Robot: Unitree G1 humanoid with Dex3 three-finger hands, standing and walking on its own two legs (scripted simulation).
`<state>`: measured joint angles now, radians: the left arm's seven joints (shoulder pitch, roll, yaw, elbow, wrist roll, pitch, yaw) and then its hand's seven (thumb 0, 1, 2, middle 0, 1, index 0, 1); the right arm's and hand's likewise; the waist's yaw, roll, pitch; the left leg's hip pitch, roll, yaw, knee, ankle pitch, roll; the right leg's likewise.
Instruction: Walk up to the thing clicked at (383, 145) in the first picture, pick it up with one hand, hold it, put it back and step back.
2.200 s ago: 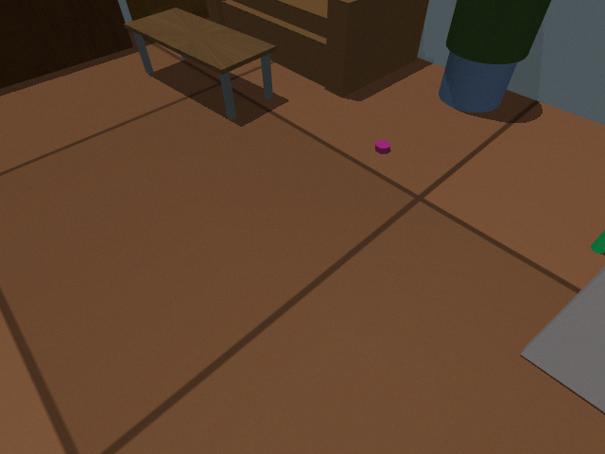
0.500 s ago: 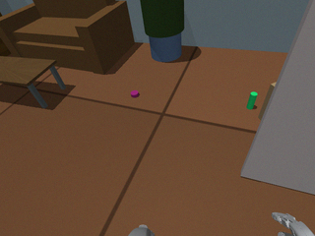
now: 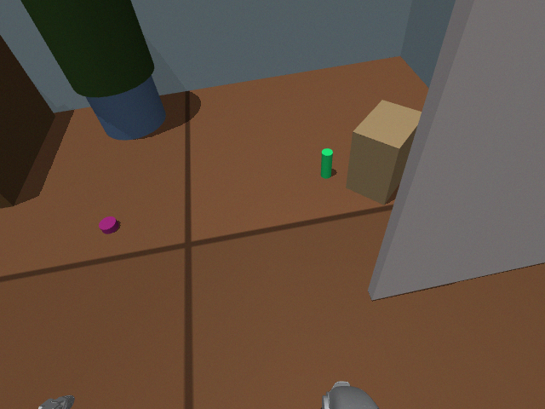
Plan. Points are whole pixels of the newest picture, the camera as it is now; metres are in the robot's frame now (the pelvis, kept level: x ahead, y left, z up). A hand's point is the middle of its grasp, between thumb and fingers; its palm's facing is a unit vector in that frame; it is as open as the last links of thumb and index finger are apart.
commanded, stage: walk up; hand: left
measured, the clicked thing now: (108, 225) +1.15 +0.72 -0.75
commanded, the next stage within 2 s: none
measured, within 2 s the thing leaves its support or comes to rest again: neither
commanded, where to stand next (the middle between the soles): +0.72 +0.88 m, yaw -52 degrees
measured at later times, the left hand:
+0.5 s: hand (7, 358) +0.34 +0.51 -0.16, palm faces -0.25 -0.76 -0.59, open 7.4 cm
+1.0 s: hand out of the picture +0.57 +0.59 -0.12, palm faces -0.33 -0.70 -0.63, open 7.4 cm
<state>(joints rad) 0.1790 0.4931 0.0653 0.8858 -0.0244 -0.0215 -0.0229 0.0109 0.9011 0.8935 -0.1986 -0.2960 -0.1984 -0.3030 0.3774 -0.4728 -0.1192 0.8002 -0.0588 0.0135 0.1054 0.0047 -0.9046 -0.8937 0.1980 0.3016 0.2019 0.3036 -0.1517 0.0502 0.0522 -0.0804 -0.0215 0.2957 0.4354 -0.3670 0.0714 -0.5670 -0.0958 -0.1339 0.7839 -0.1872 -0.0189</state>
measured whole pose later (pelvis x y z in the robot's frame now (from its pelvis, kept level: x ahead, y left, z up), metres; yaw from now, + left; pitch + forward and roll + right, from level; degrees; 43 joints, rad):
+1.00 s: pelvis +0.37 +0.33 -0.03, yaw -25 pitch -2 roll -2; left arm 0.32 0.43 0.06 0.80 0.03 -0.07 0.11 0.01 0.89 0.89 -0.21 -0.30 -0.21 -0.30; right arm 0.23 -0.46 -0.10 0.73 -0.07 0.11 0.10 0.01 -0.91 -0.89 0.20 0.30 0.20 0.30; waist -0.03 0.16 0.10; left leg -0.63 0.10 -0.08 1.28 -0.41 -0.02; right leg -0.45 -0.06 -0.07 0.80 -0.32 -0.01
